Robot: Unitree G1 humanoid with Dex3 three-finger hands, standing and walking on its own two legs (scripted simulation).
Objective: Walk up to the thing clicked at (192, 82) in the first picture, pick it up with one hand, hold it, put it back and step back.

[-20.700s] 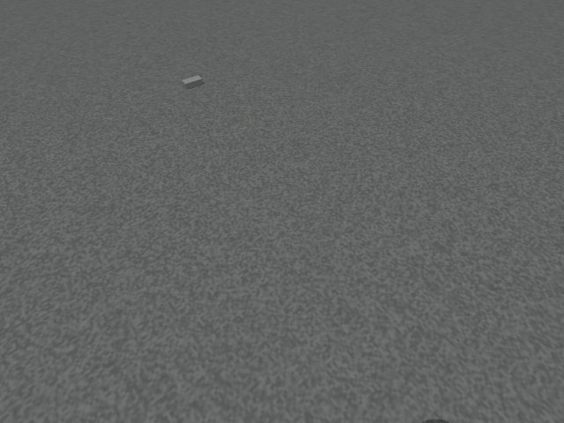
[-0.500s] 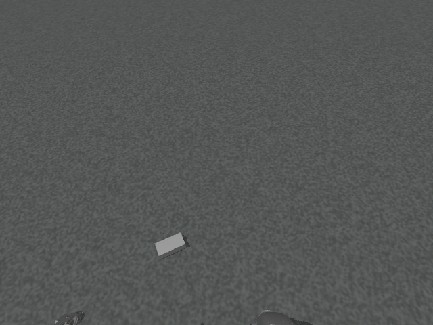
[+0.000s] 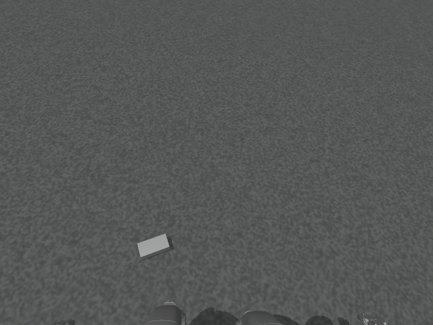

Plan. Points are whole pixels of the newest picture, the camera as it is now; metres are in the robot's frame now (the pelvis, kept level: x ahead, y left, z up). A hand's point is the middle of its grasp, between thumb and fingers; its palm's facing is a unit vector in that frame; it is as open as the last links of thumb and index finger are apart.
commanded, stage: walk up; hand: left
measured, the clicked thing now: (153, 246) +0.48 +0.24 -0.73
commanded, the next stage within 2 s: none
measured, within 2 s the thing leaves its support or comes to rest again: neither
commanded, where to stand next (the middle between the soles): +0.10 +0.01 m, yaw -1 degrees
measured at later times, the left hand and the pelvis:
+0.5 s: hand out of the picture +0.06 +0.26 -0.13, palm faces -0.02 -0.91 -0.41, open 7.4 cm; pelvis -0.02 -0.01 +0.01, yaw +0 degrees
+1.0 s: hand out of the picture +0.07 +0.25 -0.13, palm faces +0.00 -0.94 -0.35, open 7.4 cm; pelvis +0.00 -0.01 +0.02, yaw +1 degrees
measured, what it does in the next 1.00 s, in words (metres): steps on the spot: right foot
